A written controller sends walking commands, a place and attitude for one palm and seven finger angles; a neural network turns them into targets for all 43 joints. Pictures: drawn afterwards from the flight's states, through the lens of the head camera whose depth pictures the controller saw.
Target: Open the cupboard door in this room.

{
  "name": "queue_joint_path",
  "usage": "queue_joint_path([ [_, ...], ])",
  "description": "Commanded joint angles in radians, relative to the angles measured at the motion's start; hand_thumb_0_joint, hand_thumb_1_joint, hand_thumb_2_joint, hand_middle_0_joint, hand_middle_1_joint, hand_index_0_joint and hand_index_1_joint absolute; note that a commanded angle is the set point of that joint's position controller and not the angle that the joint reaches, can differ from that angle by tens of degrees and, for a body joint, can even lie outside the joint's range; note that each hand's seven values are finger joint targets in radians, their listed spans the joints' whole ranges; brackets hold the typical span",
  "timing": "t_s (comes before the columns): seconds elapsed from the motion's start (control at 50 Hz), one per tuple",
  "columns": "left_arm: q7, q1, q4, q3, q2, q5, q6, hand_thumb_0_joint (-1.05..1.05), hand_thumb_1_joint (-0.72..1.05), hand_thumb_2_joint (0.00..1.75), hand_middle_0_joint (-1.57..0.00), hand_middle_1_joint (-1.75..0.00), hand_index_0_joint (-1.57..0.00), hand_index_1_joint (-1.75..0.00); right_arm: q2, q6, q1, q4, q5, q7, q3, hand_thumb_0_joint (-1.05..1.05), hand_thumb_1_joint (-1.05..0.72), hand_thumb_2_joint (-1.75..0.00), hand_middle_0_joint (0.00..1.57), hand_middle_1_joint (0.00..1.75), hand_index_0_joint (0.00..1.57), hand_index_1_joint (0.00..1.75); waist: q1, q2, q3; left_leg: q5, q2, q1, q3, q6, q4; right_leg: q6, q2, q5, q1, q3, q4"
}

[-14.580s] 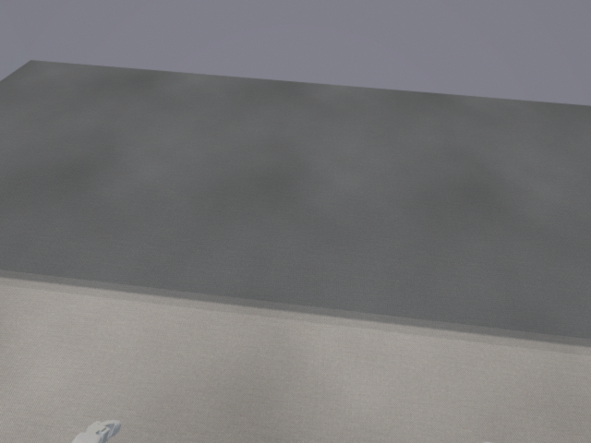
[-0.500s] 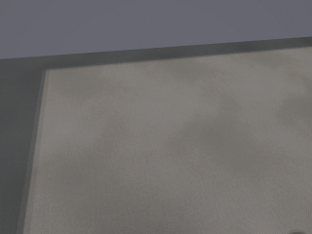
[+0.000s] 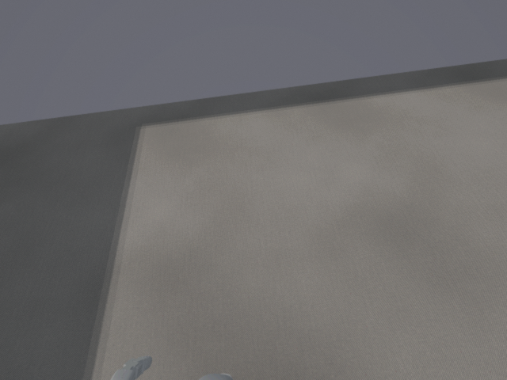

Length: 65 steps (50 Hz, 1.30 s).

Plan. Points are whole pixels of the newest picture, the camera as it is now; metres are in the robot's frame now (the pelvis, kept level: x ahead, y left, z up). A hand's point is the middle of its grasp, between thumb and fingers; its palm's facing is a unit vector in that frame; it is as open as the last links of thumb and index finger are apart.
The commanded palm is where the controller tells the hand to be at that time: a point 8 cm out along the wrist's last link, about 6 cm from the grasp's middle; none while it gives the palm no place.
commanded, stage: turn or walk to find it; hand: left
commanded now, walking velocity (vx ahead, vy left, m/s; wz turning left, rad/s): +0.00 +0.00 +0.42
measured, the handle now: out of the picture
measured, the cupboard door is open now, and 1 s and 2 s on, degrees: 0 0 0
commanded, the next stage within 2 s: none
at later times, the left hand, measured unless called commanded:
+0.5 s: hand out of the picture -0.07 +0.24 -0.19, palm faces +0.28 -0.93 -0.24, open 7.4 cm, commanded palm none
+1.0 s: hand out of the picture -0.03 +0.20 -0.14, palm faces +0.41 -0.87 -0.28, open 7.4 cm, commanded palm none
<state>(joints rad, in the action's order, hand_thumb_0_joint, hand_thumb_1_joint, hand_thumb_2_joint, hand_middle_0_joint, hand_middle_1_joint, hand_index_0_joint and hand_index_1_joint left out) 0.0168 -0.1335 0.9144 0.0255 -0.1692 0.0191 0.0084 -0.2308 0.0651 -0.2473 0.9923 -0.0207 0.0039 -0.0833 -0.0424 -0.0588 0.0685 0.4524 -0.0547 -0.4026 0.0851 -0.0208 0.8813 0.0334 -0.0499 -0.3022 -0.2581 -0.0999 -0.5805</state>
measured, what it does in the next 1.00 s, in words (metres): steps on the spot, turning left: left foot, then right foot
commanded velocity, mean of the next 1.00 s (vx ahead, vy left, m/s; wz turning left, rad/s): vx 0.00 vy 0.00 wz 0.42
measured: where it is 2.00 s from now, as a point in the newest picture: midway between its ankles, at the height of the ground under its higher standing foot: outside the picture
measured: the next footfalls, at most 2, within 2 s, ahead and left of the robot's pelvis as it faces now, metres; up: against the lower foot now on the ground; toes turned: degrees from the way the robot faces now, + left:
left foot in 0.44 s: -0.04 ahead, +0.14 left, +0.00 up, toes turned +17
right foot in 0.90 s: +0.04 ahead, -0.09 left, +0.00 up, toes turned +19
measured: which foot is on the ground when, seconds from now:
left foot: up 0.00-0.42, down 0.44-0.92, up 0.94-1.00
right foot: down 0.00-0.44, up 0.46-0.88, down 0.90-1.00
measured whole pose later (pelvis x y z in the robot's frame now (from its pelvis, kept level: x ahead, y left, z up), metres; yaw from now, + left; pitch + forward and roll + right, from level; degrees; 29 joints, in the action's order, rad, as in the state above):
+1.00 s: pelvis -0.04 -0.02 +0.00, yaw +26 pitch -1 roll +1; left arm 0.02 -0.14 0.92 0.03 -0.17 0.02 0.01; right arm -0.24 0.07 -0.23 0.99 -0.02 0.00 -0.09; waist -0.04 -0.06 0.07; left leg 0.46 -0.05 -0.41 0.08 -0.02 0.93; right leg 0.03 -0.06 -0.30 -0.26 -0.11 -0.58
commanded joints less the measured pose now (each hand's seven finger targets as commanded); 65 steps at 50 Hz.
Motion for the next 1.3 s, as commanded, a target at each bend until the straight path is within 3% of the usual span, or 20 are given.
queue_joint_path([
  [0.0,0.019,0.025,-0.073,0.052,-0.175,-0.006,-0.014,0.00,0.90,0.90,-0.20,-0.30,-0.20,-0.30,-0.082,-0.003,-0.028,-0.046,-0.005,0.009,-0.029,0.00,-0.90,-0.90,0.20,0.30,0.20,0.30,0.004,0.185,0.010,-0.066,0.069,-0.130,0.001,-0.016,0.354,0.059,-0.272,0.044,-0.026,0.192,0.335],
  [0.04,0.017,0.003,-0.070,0.048,-0.164,-0.005,-0.022,0.00,0.90,0.90,-0.20,-0.30,-0.20,-0.30,-0.070,-0.001,-0.054,-0.033,-0.005,0.012,-0.023,0.00,-0.90,-0.90,0.20,0.30,0.20,0.30,0.009,0.208,-0.005,-0.123,0.071,-0.131,-0.025,-0.035,0.366,0.045,-0.243,0.099,0.010,0.115,0.326],
  [0.14,0.019,-0.092,-0.038,0.054,-0.172,-0.001,-0.024,0.00,0.90,0.90,-0.20,-0.30,-0.20,-0.30,-0.072,0.000,0.000,-0.040,-0.004,0.011,-0.018,0.00,-0.90,-0.90,0.20,0.30,0.20,0.30,0.053,0.209,-0.021,-0.112,0.097,-0.144,-0.043,-0.056,0.286,0.071,-0.277,0.119,0.094,0.108,0.321],
  [0.3,0.017,-0.156,0.010,0.076,-0.233,0.014,-0.013,0.00,0.90,0.90,-0.20,-0.30,-0.20,-0.30,-0.040,-0.026,0.091,-0.072,0.013,0.005,0.011,0.00,-0.90,-0.90,0.20,0.30,0.20,0.30,0.100,0.247,-0.090,0.041,0.102,-0.004,-0.136,-0.039,-0.119,0.124,-0.341,0.393,0.190,0.072,0.205],
  [0.38,0.011,-0.124,0.019,0.076,-0.237,0.002,-0.002,0.00,0.90,0.90,-0.20,-0.30,-0.20,-0.30,-0.055,-0.040,-0.002,-0.050,0.012,0.002,0.010,0.00,-0.90,-0.90,0.20,0.30,0.20,0.30,0.036,0.212,-0.130,-0.193,0.082,0.215,-0.176,-0.016,-0.398,0.039,-0.299,0.332,0.080,-0.020,0.081],
  [0.4,0.009,-0.120,0.010,0.071,-0.205,-0.006,0.006,0.00,0.90,0.90,-0.20,-0.30,-0.20,-0.30,-0.099,-0.050,-0.037,-0.044,0.011,0.004,0.002,0.00,-0.90,-0.90,0.20,0.30,0.20,0.30,0.013,0.073,-0.151,-0.290,0.144,0.337,-0.087,0.004,-0.514,-0.012,-0.250,0.215,-0.027,-0.062,-0.054],
  [0.42,0.004,-0.119,-0.022,0.057,-0.137,-0.012,0.011,0.00,0.90,0.90,-0.20,-0.30,-0.20,-0.30,-0.193,-0.058,-0.059,-0.051,0.001,-0.001,-0.020,0.00,-0.90,-0.90,0.20,0.30,0.20,0.30,-0.003,-0.220,-0.138,-0.546,0.384,0.425,0.232,0.101,-0.569,-0.091,-0.111,-0.164,-0.271,-0.109,-0.251],
  [0.44,0.007,-0.051,-0.047,0.041,-0.128,-0.003,0.023,0.00,0.90,0.90,-0.20,-0.30,-0.20,-0.30,-0.241,-0.048,-0.085,-0.041,0.001,-0.009,-0.027,0.00,-0.90,-0.90,0.20,0.30,0.20,0.30,-0.028,-0.220,-0.108,-0.703,0.475,0.355,0.275,0.189,-0.581,-0.098,-0.075,-0.337,-0.299,-0.028,-0.389],
  [0.46,0.007,-0.026,-0.040,0.045,-0.138,-0.001,0.031,0.00,0.90,0.90,-0.20,-0.30,-0.20,-0.30,-0.218,-0.048,-0.062,-0.035,-0.003,-0.018,-0.020,0.00,-0.90,-0.90,0.20,0.30,0.20,0.30,-0.019,-0.154,-0.090,-0.680,0.450,0.305,0.222,0.209,-0.579,-0.091,-0.087,-0.292,-0.281,0.031,-0.451],
  [0.48,0.006,-0.022,-0.025,0.050,-0.135,0.000,0.034,0.00,0.90,0.90,-0.20,-0.30,-0.20,-0.30,-0.188,-0.052,-0.015,-0.041,-0.004,-0.026,-0.012,0.00,-0.90,-0.90,0.20,0.30,0.20,0.30,-0.001,-0.206,-0.067,-0.703,0.389,0.288,0.186,0.193,-0.570,-0.094,-0.086,-0.240,-0.297,0.055,-0.482],
  [0.56,-0.006,-0.075,0.012,0.051,-0.148,-0.005,0.024,0.00,0.90,0.90,-0.20,-0.30,-0.20,-0.30,-0.155,-0.062,0.058,-0.070,0.002,-0.031,0.002,0.00,-0.90,-0.90,0.20,0.30,0.20,0.30,0.039,-0.090,-0.078,-0.806,0.293,0.332,0.072,0.166,-0.521,-0.114,-0.058,-0.113,-0.293,0.058,-0.529],
  [0.7,0.001,0.001,-0.028,0.042,-0.135,-0.010,0.024,0.00,0.90,0.90,-0.20,-0.30,-0.20,-0.30,-0.160,-0.057,0.001,-0.063,-0.002,-0.025,-0.010,0.00,-0.90,-0.90,0.20,0.30,0.20,0.30,0.006,-0.086,-0.071,-0.764,0.298,0.324,0.154,0.192,-0.519,-0.124,-0.038,-0.145,-0.246,0.070,-0.370],
  [0.84,0.004,-0.097,-0.018,0.045,-0.132,-0.016,0.003,0.00,0.90,0.90,-0.20,-0.30,-0.20,-0.30,-0.160,-0.046,0.060,-0.088,-0.002,-0.019,-0.020,0.00,-0.90,-0.90,0.20,0.30,0.20,0.30,0.064,-0.091,-0.116,-0.633,0.227,0.171,0.205,0.142,-0.428,-0.102,0.014,0.039,0.052,0.035,0.069],
  [0.86,0.007,-0.137,-0.009,0.052,-0.156,-0.012,-0.007,0.00,0.90,0.90,-0.20,-0.30,-0.20,-0.30,-0.137,-0.047,0.059,-0.091,0.005,-0.016,-0.020,0.00,-0.90,-0.90,0.20,0.30,0.20,0.30,0.081,-0.033,-0.133,-0.500,0.181,0.089,0.178,0.098,-0.369,-0.096,-0.027,0.140,0.174,0.060,0.191],
  [0.88,0.015,-0.165,-0.005,0.065,-0.231,0.002,-0.018,0.00,0.90,0.90,-0.20,-0.30,-0.20,-0.30,-0.077,-0.049,0.036,-0.100,0.014,-0.010,-0.011,0.00,-0.90,-0.90,0.20,0.30,0.20,0.30,0.087,0.178,-0.170,-0.241,0.080,-0.066,0.068,0.034,-0.217,-0.041,-0.220,0.208,0.319,0.236,0.251],
  [0.9,0.018,-0.177,-0.011,0.078,-0.296,0.007,-0.021,0.00,0.90,0.90,-0.20,-0.30,-0.20,-0.30,-0.050,-0.045,0.058,-0.129,0.011,-0.011,-0.007,0.00,-0.90,-0.90,0.20,0.30,0.20,0.30,0.102,0.351,-0.131,0.141,-0.019,-0.176,-0.030,-0.010,0.005,0.077,-0.426,0.386,0.284,0.428,0.271],
  [0.92,0.020,-0.166,-0.024,0.070,-0.280,-0.001,-0.014,0.00,0.90,0.90,-0.20,-0.30,-0.20,-0.30,-0.089,-0.030,0.075,-0.126,0.006,-0.012,-0.020,0.00,-0.90,-0.90,0.20,0.30,0.20,0.30,0.100,0.244,-0.110,0.148,0.024,-0.131,0.015,-0.001,0.168,0.133,-0.445,0.350,0.144,0.380,0.282],
  [0.96,0.020,-0.033,-0.058,0.066,-0.220,-0.005,-0.014,0.00,0.90,0.90,-0.20,-0.30,-0.20,-0.30,-0.093,-0.006,0.020,-0.073,-0.002,-0.002,-0.029,0.00,-0.90,-0.90,0.20,0.30,0.20,0.30,0.039,0.233,-0.028,0.020,0.051,-0.137,0.028,-0.007,0.330,0.092,-0.337,0.059,0.019,0.294,0.341],
  [1.0,0.018,0.011,-0.070,0.051,-0.172,-0.005,-0.017,0.00,0.90,0.90,-0.20,-0.30,-0.20,-0.30,-0.085,-0.004,-0.015,-0.048,-0.005,0.010,-0.027,0.00,-0.90,-0.90,0.20,0.30,0.20,0.30,0.010,0.202,-0.007,-0.075,0.071,-0.132,-0.006,-0.020,0.360,0.055,-0.265,0.094,0.002,0.171,0.320],
  [1.28,0.015,-0.161,0.009,0.075,-0.244,0.013,-0.012,0.00,0.90,0.90,-0.20,-0.30,-0.20,-0.30,-0.044,-0.028,0.091,-0.071,0.014,0.005,0.011,0.00,-0.90,-0.90,0.20,0.30,0.20,0.30,0.097,0.253,-0.097,0.026,0.091,0.009,-0.149,-0.037,-0.126,0.118,-0.334,0.417,0.185,0.060,0.192],
])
